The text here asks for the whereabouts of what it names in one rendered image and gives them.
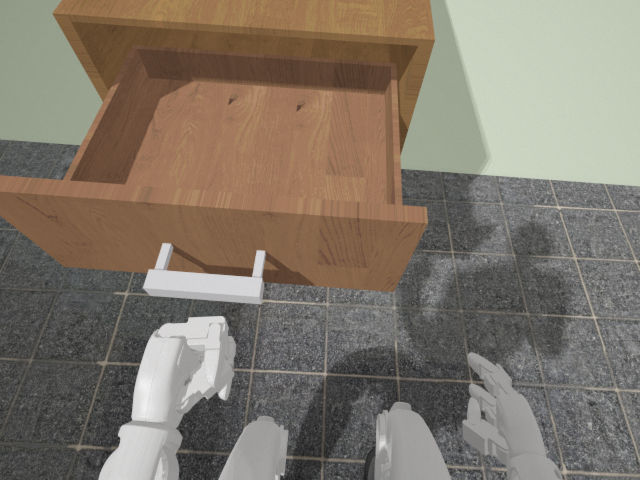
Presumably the robot left hand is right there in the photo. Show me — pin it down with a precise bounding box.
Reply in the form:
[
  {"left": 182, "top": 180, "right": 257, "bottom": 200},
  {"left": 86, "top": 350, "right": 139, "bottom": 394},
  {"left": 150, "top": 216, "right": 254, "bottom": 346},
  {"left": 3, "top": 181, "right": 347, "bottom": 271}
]
[{"left": 131, "top": 316, "right": 236, "bottom": 429}]

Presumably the robot thigh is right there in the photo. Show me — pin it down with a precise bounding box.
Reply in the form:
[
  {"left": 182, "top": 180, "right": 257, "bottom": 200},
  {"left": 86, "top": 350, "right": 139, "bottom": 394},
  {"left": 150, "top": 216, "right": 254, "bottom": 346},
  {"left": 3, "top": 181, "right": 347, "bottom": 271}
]
[
  {"left": 375, "top": 409, "right": 452, "bottom": 480},
  {"left": 218, "top": 421, "right": 288, "bottom": 480}
]

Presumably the drawer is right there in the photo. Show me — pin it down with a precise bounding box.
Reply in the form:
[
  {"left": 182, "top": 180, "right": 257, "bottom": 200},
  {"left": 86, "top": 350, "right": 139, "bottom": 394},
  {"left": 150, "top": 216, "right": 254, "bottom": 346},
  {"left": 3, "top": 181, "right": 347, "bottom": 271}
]
[{"left": 0, "top": 45, "right": 428, "bottom": 292}]

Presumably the right robot thigh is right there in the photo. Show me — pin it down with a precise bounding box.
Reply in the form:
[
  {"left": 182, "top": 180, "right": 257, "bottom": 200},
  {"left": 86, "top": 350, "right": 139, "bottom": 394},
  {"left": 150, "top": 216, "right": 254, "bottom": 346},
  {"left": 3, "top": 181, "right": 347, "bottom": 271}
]
[{"left": 375, "top": 409, "right": 452, "bottom": 480}]

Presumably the cabinet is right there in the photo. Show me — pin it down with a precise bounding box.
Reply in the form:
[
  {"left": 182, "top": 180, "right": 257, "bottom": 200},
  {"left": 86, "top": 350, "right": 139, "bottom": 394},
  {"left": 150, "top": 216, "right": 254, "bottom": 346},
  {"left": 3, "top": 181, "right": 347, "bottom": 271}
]
[{"left": 52, "top": 0, "right": 435, "bottom": 156}]

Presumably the robot left forearm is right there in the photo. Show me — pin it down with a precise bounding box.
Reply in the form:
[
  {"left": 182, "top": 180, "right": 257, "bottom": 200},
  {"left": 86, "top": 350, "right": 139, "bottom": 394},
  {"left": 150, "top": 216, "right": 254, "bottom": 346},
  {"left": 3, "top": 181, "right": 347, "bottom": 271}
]
[{"left": 98, "top": 421, "right": 183, "bottom": 480}]

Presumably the left robot thigh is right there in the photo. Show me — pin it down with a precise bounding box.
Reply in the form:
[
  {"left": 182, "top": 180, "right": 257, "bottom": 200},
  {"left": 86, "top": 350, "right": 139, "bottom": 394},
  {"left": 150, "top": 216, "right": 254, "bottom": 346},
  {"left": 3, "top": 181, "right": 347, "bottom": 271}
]
[{"left": 218, "top": 421, "right": 288, "bottom": 480}]

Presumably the robot right hand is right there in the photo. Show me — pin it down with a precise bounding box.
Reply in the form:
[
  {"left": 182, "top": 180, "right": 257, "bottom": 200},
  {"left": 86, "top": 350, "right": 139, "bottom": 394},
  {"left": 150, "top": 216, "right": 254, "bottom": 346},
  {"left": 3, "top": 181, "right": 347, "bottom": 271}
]
[{"left": 462, "top": 352, "right": 547, "bottom": 467}]

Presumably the handle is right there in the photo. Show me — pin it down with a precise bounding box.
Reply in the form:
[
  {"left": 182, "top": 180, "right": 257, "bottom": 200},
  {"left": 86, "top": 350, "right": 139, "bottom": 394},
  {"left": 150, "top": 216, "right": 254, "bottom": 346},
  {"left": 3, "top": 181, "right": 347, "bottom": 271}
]
[{"left": 143, "top": 243, "right": 266, "bottom": 304}]

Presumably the robot right forearm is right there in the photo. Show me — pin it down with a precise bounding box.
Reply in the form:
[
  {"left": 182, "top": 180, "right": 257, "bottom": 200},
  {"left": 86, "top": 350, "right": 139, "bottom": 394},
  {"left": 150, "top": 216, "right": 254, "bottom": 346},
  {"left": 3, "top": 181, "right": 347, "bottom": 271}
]
[{"left": 507, "top": 454, "right": 562, "bottom": 480}]

